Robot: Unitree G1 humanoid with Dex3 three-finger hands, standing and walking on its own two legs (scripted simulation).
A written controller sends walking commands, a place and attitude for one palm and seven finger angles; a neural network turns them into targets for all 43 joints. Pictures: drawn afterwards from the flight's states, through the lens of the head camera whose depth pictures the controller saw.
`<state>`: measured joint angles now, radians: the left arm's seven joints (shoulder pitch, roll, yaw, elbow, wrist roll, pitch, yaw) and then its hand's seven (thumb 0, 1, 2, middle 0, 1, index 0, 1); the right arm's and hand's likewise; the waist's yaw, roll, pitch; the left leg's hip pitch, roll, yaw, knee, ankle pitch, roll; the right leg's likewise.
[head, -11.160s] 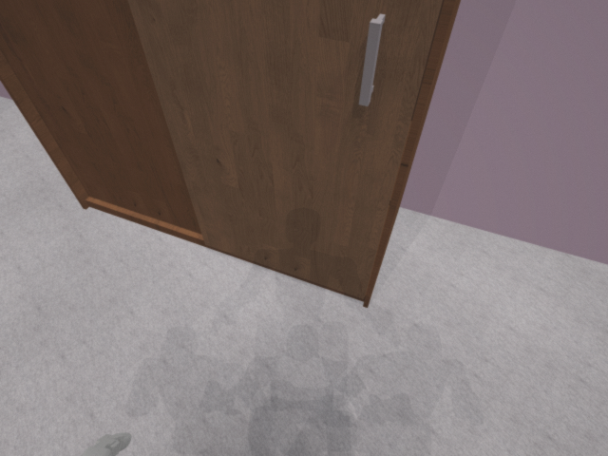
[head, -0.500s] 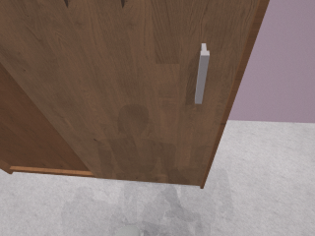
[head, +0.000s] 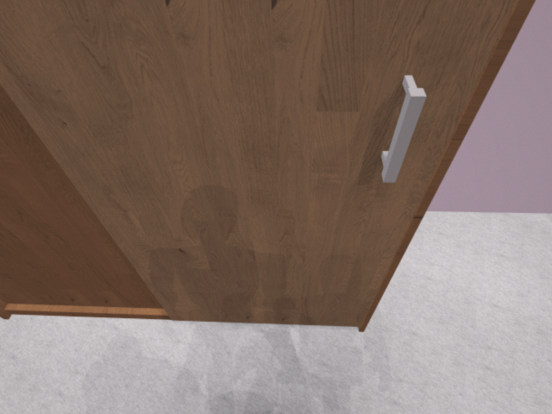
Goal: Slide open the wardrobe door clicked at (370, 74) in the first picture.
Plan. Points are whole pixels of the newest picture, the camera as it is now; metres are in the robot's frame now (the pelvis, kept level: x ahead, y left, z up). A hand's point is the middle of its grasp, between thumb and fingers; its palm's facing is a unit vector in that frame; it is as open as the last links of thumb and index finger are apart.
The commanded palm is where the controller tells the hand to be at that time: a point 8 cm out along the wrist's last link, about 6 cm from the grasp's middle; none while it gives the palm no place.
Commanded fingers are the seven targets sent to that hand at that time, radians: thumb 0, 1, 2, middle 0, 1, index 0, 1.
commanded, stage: come to a stop and stand still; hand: right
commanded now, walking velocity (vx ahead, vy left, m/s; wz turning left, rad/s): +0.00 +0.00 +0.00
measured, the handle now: (398, 132) +0.47 -0.16 +0.16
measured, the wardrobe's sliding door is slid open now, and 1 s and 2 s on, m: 0.00 0.00 0.00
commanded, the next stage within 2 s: look again from close up in 1.12 s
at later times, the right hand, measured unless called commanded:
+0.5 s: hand out of the picture +0.05 -0.18 -0.15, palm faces -0.01 +0.97 -0.26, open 7.4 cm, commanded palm none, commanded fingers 0.00 -0.90 -0.90 0.20 0.30 0.20 0.30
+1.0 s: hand out of the picture +0.07 -0.15 -0.16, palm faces -0.01 +0.97 -0.23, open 7.3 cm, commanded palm none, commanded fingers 0.00 -0.90 -0.90 0.20 0.30 0.20 0.30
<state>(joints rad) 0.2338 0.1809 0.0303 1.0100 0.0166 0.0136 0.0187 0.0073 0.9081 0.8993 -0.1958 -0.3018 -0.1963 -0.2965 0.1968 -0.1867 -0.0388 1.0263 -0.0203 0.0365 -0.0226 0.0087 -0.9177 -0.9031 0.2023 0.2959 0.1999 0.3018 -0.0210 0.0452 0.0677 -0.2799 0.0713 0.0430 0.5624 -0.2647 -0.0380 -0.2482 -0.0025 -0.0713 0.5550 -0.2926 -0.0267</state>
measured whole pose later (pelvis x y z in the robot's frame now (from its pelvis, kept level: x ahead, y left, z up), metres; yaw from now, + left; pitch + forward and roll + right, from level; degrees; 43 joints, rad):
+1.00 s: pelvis +0.03 +0.03 +0.01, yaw +1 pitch -1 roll -1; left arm 0.27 0.16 -0.01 1.11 0.01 -0.02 0.02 0.01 0.91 0.90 -0.20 -0.30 -0.20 -0.30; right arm 0.22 -0.17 0.00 1.10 -0.01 -0.02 -0.03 0.01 -0.92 -0.90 0.20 0.30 0.20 0.30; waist 0.00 -0.01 0.05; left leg -0.19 0.02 0.05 0.47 -0.27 0.01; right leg -0.12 -0.05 -0.08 0.41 -0.27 0.03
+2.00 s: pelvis +0.03 +0.03 +0.01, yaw +1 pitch -1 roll -1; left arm 0.28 0.13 -0.01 1.13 0.01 -0.02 0.03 0.01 0.91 0.90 -0.20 -0.30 -0.20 -0.30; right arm 0.24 -0.16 0.00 1.12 -0.01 -0.02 -0.03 0.01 -0.92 -0.90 0.20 0.30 0.20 0.30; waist -0.01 0.01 0.06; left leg -0.18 0.03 0.04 0.45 -0.25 0.00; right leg -0.13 -0.04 -0.08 0.41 -0.26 0.02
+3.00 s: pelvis +0.01 +0.01 -0.02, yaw -2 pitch +4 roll +2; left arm 0.30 0.28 -0.02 0.62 -0.05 -0.31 0.09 0.02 0.90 0.90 -0.20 -0.30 -0.20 -0.30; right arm 0.28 -0.32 -0.32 -0.03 0.34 -0.18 0.35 0.01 0.07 -0.49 0.27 0.92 0.27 0.92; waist -0.02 -0.02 -0.05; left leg -0.43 0.05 0.09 0.72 -0.36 -0.02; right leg -0.44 -0.04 -0.02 0.78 -0.40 -0.01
